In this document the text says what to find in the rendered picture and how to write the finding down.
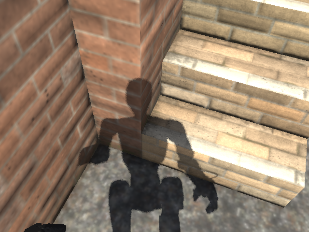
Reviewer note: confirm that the left robot hand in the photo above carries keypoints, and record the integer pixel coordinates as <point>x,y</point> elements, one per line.
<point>50,227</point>

